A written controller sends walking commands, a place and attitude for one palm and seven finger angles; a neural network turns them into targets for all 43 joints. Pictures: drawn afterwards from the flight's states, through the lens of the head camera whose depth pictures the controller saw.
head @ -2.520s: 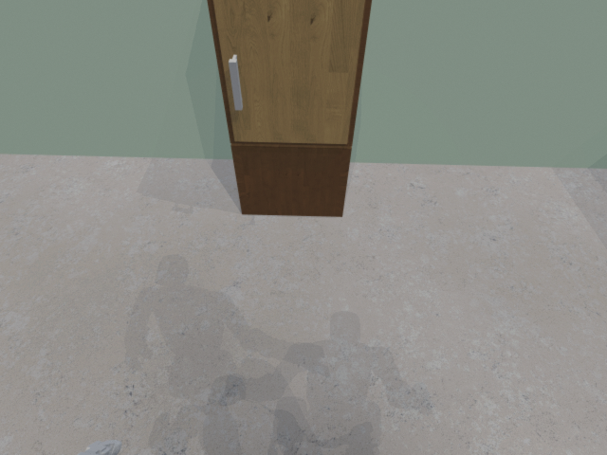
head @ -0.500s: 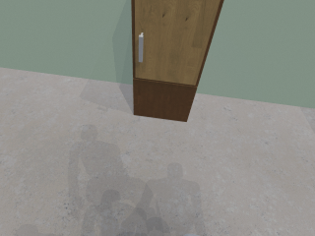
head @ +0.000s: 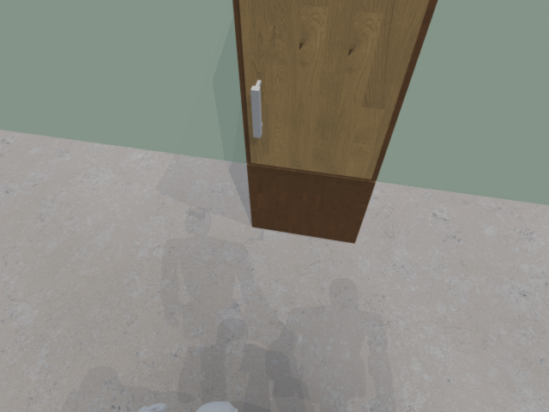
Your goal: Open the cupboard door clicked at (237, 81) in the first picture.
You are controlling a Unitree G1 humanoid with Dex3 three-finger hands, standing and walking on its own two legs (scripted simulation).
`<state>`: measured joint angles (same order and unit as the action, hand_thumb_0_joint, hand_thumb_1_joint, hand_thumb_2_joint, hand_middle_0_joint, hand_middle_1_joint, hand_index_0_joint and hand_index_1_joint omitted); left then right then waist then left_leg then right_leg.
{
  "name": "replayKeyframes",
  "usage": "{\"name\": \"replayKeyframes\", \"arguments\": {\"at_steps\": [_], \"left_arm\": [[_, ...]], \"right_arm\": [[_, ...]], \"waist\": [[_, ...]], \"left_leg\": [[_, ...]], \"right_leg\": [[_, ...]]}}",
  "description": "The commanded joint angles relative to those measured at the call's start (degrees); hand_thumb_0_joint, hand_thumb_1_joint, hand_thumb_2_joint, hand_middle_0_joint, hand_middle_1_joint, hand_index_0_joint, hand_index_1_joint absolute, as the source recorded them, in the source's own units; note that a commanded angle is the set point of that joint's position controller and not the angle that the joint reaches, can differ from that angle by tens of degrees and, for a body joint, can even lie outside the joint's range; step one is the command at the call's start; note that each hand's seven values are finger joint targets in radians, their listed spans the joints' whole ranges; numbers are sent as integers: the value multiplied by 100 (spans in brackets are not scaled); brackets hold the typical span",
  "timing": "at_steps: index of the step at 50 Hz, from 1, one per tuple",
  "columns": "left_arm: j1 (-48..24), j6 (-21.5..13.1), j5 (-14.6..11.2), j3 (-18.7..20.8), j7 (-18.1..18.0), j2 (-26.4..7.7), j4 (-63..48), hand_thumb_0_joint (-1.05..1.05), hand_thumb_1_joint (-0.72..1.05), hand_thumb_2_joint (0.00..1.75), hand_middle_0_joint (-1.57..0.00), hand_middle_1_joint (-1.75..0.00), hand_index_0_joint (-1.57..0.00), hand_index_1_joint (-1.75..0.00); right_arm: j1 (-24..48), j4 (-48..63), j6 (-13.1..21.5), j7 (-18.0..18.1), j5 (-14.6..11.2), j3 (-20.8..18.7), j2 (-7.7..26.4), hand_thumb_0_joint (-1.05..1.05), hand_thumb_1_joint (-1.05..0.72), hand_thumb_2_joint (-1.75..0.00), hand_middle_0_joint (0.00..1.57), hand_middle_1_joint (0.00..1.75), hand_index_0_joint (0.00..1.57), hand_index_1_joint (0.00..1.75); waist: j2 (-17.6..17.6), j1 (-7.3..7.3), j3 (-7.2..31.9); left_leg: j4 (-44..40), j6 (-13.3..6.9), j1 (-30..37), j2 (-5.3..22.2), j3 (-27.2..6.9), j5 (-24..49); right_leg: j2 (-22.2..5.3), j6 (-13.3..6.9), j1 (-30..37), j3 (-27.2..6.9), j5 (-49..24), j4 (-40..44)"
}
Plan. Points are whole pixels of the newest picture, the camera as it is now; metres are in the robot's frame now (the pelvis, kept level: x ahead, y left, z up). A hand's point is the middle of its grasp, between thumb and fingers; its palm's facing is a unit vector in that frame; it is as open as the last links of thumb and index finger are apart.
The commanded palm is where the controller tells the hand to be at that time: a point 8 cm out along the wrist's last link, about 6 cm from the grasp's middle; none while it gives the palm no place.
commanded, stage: turn to face it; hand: left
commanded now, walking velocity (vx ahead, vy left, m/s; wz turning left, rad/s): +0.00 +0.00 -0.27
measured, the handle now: (258, 109) +0.91 +0.07 -0.09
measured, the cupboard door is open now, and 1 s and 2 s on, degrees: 0 0 0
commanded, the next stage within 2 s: take the last steps up to it in 0.22 s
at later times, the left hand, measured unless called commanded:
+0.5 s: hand out of the picture +0.12 +0.18 -0.17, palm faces -0.06 -0.98 -0.18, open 7.4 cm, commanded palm none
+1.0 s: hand (183, 310) +0.32 +0.19 -0.16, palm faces -0.17 -0.97 -0.18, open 7.3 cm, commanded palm none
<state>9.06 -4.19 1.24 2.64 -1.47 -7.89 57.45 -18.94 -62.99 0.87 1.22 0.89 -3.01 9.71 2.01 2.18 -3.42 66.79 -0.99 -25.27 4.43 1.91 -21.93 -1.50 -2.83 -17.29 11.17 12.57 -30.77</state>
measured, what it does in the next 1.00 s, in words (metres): walks ahead: left foot, then right foot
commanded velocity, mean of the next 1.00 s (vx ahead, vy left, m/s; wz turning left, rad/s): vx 0.18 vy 0.00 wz -0.11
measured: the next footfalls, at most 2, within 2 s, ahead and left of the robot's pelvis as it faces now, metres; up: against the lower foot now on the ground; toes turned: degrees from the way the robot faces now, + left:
left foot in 0.18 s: +0.17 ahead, +0.13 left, +0.00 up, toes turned +4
right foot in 0.44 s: +0.13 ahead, -0.11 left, +0.00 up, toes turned -14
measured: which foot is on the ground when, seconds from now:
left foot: up 0.00-0.16, down 0.18-0.46, up 0.48-0.74, down 0.76-1.00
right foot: down 0.00-0.20, up 0.22-0.42, down 0.44-0.76, up 0.78-1.00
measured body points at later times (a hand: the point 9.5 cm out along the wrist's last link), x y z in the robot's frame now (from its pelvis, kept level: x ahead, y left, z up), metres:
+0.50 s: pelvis +0.11 +0.01 +0.00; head +0.12 +0.00 +0.45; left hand +0.13 +0.23 -0.16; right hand +0.15 -0.23 -0.16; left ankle +0.12 +0.12 -0.72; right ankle +0.09 -0.10 -0.73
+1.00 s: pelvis +0.24 +0.02 +0.01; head +0.26 +0.02 +0.46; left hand +0.33 +0.24 -0.14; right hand +0.15 -0.17 -0.14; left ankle +0.24 +0.12 -0.73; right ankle +0.25 -0.10 -0.68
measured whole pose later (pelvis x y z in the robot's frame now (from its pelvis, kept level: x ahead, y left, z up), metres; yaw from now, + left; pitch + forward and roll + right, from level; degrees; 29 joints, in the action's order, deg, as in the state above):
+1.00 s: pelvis +0.24 +0.02 +0.01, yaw -11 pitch +0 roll +0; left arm 12.3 -0.3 1.7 3.2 0.2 -10.0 61.0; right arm -21.9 -64.7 3.1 1.4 1.2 -1.1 5.8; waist -0.7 1.3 -2.3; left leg 22.1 -2.2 -7.7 1.8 11.0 -13.9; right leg -4.4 -0.4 -26.5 4.8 19.5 -51.4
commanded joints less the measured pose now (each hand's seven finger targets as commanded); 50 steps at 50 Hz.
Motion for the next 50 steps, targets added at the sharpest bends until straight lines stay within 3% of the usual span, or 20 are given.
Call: {"name": "replayKeyframes", "arguments": {"at_steps": [1,3,7,10,11,16,20,21,23,24,25,29,34,36,37,38,39,42,45,50], "left_arm": [[567,65,23,41,-11,-562,-25,0,90,90,-20,-30,-20,-30],[718,114,1,37,9,-679,55,0,90,90,-20,-30,-20,-30],[787,231,-63,39,32,-808,170,0,90,90,-20,-30,-20,-30],[1108,351,-78,-18,40,-401,155,0,90,90,-20,-30,-20,-30],[1021,392,-70,-16,45,-481,162,0,90,90,-20,-30,-20,-30],[1109,419,-53,3,83,-336,246,0,90,90,-20,-30,-20,-30],[1501,321,21,0,112,-257,384,0,90,90,-20,-30,-20,-30],[1592,292,42,11,105,-367,417,0,90,90,-20,-30,-20,-30],[1808,265,57,119,70,-1001,471,0,90,90,-20,-30,-20,-30],[2073,224,32,171,42,-1133,531,0,90,90,-20,-30,-20,-30],[2153,199,32,161,19,-1019,594,0,90,90,-20,-30,-20,-30],[1839,109,89,149,3,-875,487,0,90,90,-20,-30,-20,-30],[1424,118,48,176,49,-1014,479,0,90,90,-20,-30,-20,-30],[1313,162,-19,165,85,-881,476,0,90,90,-20,-30,-20,-30],[1343,182,-28,123,121,-647,434,0,90,90,-20,-30,-20,-30],[1258,184,-54,72,155,-336,248,0,90,90,-20,-30,-20,-30],[874,194,12,74,124,-481,42,0,90,90,-20,-30,-20,-30],[622,188,46,86,198,-349,143,0,90,90,-20,-30,-20,-30],[873,281,11,50,204,-185,226,0,90,90,-20,-30,-20,-30],[328,316,14,20,177,-125,11,0,90,90,-20,-30,-20,-30]], "right_arm": [[-684,144,-22,-62,45,104,-285,0,-90,-90,20,30,20,30],[-297,240,22,-61,37,129,-185,0,-90,-90,20,30,20,30],[-112,216,114,-33,14,132,181,0,-90,-90,20,30,20,30],[26,290,145,47,35,16,930,0,-90,-90,20,30,20,30],[143,304,115,90,47,22,912,0,-90,-90,20,30,20,30],[636,405,76,106,41,-4,846,0,-90,-90,20,30,20,30],[634,362,60,39,16,-80,771,0,-90,-90,20,30,20,30],[685,374,57,8,-2,-67,636,0,-90,-90,20,30,20,30],[915,578,50,-98,-11,32,201,0,-90,-90,20,30,20,30],[1273,718,23,-124,29,14,261,0,-90,-90,20,30,20,30],[1498,787,30,-125,41,-24,339,0,-90,-90,20,30,20,30],[1235,680,109,-187,21,-19,225,0,-90,-90,20,30,20,30],[652,582,155,-213,-3,20,154,0,-90,-90,20,30,20,30],[-20,319,224,-156,15,3,314,0,-90,-90,20,30,20,30],[-577,154,263,-95,54,-77,650,0,-90,-90,20,30,20,30],[-1200,52,268,-38,120,-210,1209,0,-90,-90,20,30,20,30],[-1414,10,213,-11,99,-205,1281,0,-90,-90,20,30,20,30],[-617,158,299,53,65,-4,584,0,-90,-90,20,30,20,30],[-461,93,382,78,39,49,459,0,-90,-90,20,30,20,30],[-702,-121,311,51,66,-5,429,0,-90,-90,20,30,20,30]], "waist": [[-919,65,197],[-931,-100,282],[-674,-50,348],[1312,-132,249],[1525,-86,162],[567,-214,517],[288,-334,551],[63,-386,385],[-1243,-533,-34],[-1864,-782,-215],[-1648,-815,-479],[-749,-532,-161],[-934,-235,-124],[-453,14,-56],[399,220,158],[1662,385,318],[1523,455,205],[237,62,-317],[366,-207,11],[364,-120,-94]], "left_leg": [[-1541,251,565,192,249,413],[-2261,312,736,79,357,585],[-3838,373,1793,21,422,1568],[-4759,-402,1869,1537,-990,2870],[-5094,-662,1680,1697,-1190,2800],[-4613,-770,2068,1440,-234,3837],[-4378,-444,1564,1121,69,1582],[-4142,-240,1164,861,206,739],[-2973,156,-108,-1,896,-625],[-2066,178,-615,-63,769,-898],[-1451,150,-1017,45,419,-876],[-1555,166,-858,150,289,-426],[-3125,126,538,-45,591,410],[-3890,113,1872,-185,747,872],[-4344,-95,2625,378,-133,417],[-5214,-652,2987,1716,-1902,-59],[-5635,-999,2657,2092,-2582,-534],[-5684,-971,1766,1713,-1579,383],[-5526,-873,1722,1317,-504,2042],[-5428,-893,1762,1221,-170,2311]], "right_leg": [[-1272,-622,-475,-923,-1852,1533],[-1191,-628,-169,-1090,-1853,1413],[-832,-282,-91,-1120,-1186,896],[-24,341,-352,-547,1041,-369],[-22,386,-380,-657,1758,-1091],[-245,404,-393,-783,1562,-1278],[-53,343,467,-426,458,97],[-204,251,722,-736,323,581],[-1427,-413,1075,-2478,1190,1600],[-1758,-763,1162,-3136,1233,2039],[-1881,-960,1199,-3308,954,2080],[-1598,-882,1443,-2217,-501,1654],[-1254,-594,718,-1581,40,1532],[-858,-337,-40,-1236,371,864],[-471,-144,-643,-994,507,-214],[131,126,-1461,-311,1586,-1809],[113,46,-1805,-725,2165,-2935],[-445,45,-1910,-1102,1112,-3571],[-469,211,-1305,-895,763,-2747],[-355,250,-896,-609,516,-1325]]}}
